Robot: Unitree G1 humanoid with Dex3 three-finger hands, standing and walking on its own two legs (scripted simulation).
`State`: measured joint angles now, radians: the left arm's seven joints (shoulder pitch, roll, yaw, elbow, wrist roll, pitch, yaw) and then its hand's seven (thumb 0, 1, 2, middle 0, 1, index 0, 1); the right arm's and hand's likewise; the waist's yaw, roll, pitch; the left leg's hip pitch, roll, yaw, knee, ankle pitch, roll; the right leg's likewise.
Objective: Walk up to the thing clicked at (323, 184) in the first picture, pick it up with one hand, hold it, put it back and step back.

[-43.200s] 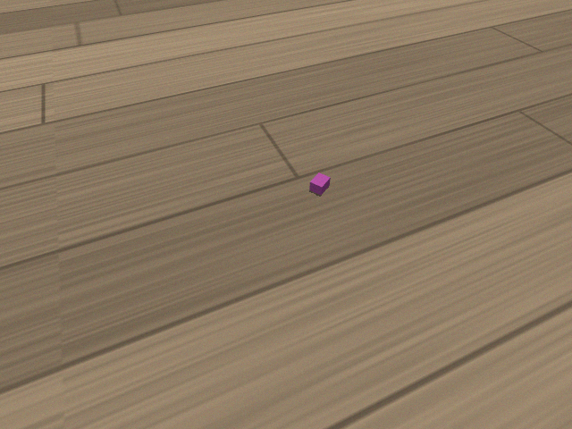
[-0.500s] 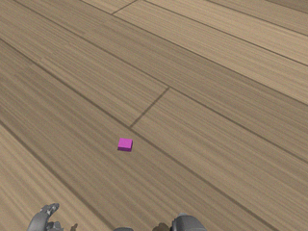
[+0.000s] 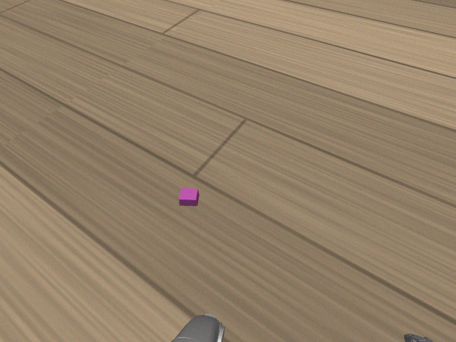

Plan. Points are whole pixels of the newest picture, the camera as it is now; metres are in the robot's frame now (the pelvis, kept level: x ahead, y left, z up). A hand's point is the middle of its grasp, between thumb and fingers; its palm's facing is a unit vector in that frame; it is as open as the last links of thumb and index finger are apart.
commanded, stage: step back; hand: left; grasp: from above
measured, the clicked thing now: (189, 197) +0.85 +0.28 -0.73
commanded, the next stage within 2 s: stand in 1.64 s
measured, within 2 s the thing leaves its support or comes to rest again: neither
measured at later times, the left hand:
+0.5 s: hand out of the picture -0.10 +0.25 -0.16, palm faces -0.01 -0.92 -0.39, open 7.4 cm
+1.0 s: hand out of the picture -0.18 +0.24 -0.14, palm faces +0.06 -0.92 -0.40, open 7.4 cm
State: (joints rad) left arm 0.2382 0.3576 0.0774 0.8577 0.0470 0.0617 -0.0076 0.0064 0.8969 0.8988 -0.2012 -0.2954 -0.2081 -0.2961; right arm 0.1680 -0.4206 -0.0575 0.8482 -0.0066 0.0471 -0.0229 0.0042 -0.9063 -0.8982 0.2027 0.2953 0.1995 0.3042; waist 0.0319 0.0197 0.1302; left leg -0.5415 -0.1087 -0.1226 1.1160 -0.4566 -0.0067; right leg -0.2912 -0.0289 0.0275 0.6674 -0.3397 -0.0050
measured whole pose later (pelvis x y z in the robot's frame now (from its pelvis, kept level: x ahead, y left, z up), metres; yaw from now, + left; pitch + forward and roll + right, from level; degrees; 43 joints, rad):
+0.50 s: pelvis -0.18 -0.03 -0.01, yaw -1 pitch -1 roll +0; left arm 0.19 0.40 0.08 0.89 0.02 0.04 -0.01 0.00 0.90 0.90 -0.20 -0.29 -0.21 -0.30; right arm 0.09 -0.39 -0.04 0.82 -0.04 0.03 0.00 0.00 -0.90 -0.90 0.21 0.30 0.20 0.30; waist 0.03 -0.01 0.13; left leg -0.45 0.06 0.03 0.63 -0.16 0.01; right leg -0.20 0.01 0.03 0.66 -0.46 -0.02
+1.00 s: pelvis -0.23 -0.05 +0.00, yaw +4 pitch -2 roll +1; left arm 0.22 0.40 0.07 0.97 0.02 0.00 -0.02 0.01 0.90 0.90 -0.20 -0.29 -0.20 -0.30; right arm 0.23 -0.35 -0.05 0.97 -0.04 -0.02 0.03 0.01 -0.90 -0.90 0.21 0.30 0.20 0.30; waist 0.00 -0.01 0.06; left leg -0.26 -0.01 -0.02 0.56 -0.28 0.02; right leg -0.29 -0.02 -0.02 0.74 -0.49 -0.04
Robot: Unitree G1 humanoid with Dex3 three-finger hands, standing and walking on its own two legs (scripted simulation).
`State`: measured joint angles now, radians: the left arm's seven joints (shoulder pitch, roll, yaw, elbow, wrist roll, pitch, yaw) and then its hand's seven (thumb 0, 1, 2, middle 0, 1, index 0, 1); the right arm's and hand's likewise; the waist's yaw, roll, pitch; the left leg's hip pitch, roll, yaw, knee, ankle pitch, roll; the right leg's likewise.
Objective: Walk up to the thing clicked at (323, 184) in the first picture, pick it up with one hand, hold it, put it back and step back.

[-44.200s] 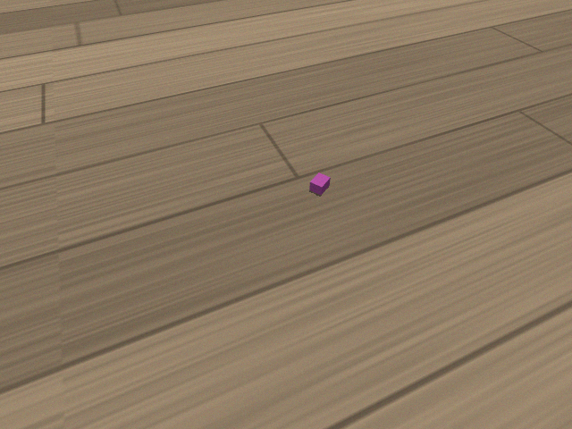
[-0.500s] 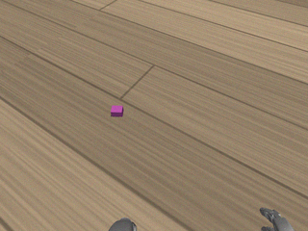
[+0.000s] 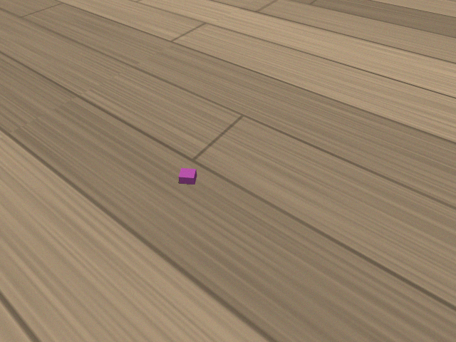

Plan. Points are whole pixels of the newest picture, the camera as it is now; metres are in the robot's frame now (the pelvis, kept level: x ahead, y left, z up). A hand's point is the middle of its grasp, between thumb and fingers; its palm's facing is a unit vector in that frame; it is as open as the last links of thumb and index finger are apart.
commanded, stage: step back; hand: left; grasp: from above
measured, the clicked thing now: (187, 176) +1.09 +0.26 -0.74
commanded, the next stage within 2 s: stand in 0.64 s
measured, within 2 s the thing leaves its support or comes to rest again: neither
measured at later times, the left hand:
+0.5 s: hand out of the picture +0.10 +0.28 -0.16, palm faces +0.05 -0.93 -0.37, open 7.4 cm
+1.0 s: hand out of the picture +0.13 +0.27 -0.14, palm faces -0.02 -0.95 -0.33, open 7.4 cm
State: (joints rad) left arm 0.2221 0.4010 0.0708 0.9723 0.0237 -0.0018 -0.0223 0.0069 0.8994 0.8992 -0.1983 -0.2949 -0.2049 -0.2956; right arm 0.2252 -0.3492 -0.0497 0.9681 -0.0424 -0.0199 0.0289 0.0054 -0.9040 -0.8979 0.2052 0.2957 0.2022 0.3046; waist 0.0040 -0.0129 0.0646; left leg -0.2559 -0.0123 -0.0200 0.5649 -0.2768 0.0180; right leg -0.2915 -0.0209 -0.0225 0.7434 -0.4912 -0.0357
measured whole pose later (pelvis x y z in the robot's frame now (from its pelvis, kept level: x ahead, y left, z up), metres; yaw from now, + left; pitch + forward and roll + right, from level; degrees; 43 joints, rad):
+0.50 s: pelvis +0.04 +0.01 +0.00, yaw +1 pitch -3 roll -1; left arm 0.16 0.38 0.04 1.03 0.01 -0.01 0.01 0.01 0.90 0.90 -0.20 -0.29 -0.21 -0.30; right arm 0.08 -0.34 -0.03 1.03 -0.02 0.00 0.01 0.00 -0.91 -0.90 0.20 0.30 0.20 0.30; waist 0.03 0.00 0.10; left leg -0.32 0.04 0.02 0.62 -0.25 0.00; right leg -0.19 -0.01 -0.03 0.60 -0.36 0.00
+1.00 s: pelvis +0.04 +0.02 +0.02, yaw +0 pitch -3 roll +0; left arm 0.08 0.35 0.01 1.13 0.01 -0.02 -0.01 0.00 0.90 0.90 -0.20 -0.29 -0.21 -0.30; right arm 0.06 -0.34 -0.02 1.15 -0.01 -0.02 0.02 0.00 -0.91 -0.90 0.20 0.30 0.20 0.30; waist 0.00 -0.01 0.06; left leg -0.17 0.02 0.05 0.34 -0.12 0.00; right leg -0.06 -0.03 -0.01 0.33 -0.22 0.03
